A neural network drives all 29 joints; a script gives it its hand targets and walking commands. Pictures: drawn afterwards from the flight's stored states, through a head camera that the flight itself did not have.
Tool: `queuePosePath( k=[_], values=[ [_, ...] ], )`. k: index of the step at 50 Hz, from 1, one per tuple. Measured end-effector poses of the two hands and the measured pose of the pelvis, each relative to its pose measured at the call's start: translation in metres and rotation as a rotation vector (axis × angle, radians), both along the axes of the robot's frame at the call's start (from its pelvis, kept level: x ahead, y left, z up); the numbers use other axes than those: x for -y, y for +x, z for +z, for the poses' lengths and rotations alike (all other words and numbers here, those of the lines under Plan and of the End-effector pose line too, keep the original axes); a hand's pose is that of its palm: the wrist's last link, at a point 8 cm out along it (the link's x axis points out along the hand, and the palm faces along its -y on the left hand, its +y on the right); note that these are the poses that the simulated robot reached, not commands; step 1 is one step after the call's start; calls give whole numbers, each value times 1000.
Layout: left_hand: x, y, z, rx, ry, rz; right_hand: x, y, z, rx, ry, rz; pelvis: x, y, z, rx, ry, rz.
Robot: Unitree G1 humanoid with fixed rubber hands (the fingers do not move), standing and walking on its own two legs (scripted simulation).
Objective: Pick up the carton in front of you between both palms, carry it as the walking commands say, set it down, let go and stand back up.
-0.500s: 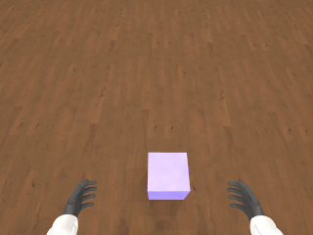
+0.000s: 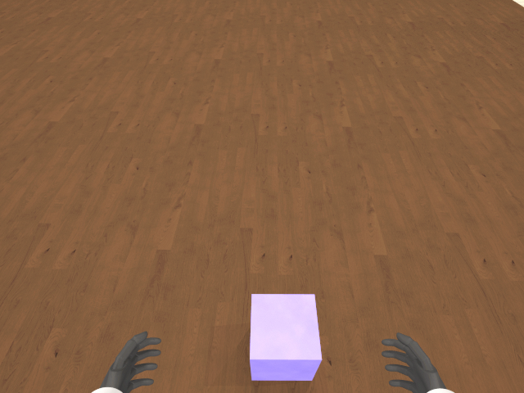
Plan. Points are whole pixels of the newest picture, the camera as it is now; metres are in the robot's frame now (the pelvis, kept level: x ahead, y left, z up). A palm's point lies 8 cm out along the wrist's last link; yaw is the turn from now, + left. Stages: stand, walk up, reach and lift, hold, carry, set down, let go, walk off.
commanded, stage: let go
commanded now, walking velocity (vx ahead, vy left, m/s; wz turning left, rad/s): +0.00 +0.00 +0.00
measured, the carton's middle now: (282, 338) +0.42 -0.05 -0.65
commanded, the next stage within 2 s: stand in 0.02 s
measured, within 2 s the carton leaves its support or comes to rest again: neither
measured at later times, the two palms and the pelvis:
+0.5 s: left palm out of the picture +0.14 +0.28 -0.09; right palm out of the picture +0.15 -0.29 -0.09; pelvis +0.01 -0.01 +0.00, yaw +1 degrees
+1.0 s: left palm out of the picture +0.11 +0.29 -0.09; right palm out of the picture +0.11 -0.30 -0.09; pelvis +0.00 +0.00 +0.00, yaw +0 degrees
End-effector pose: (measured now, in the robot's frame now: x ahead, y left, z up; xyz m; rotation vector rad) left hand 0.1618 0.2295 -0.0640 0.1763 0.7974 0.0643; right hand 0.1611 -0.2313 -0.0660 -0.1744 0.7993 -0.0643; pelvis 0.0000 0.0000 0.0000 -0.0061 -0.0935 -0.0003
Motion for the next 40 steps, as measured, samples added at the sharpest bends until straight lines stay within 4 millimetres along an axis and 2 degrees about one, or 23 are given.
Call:
queuePosePath(
  k=[3, 8, 13, 26, 40],
  values=[
    [-5, -3, -6, -9, 40, 15, 9, 0, -2, -5, -45, -14, 2, 1, -2, -29, -1, 2],
    [-33, -16, -16, -62, 140, 54, 39, -6, -10, -32, -139, -37, 4, 3, -5, -74, -3, 5],
    [-51, -25, -20, -105, 184, 74, 55, -10, -14, -65, -181, -37, 5, 7, -5, -92, -3, 9],
    [-53, -23, -25, -139, 194, 74, 58, -12, -22, -109, -193, -34, 5, 14, -4, -90, -1, 13],
    [-58, -33, -28, -174, 200, 75, 64, -30, -25, -156, -208, -45, 5, 9, -1, -74, 2, 9]
  ],
)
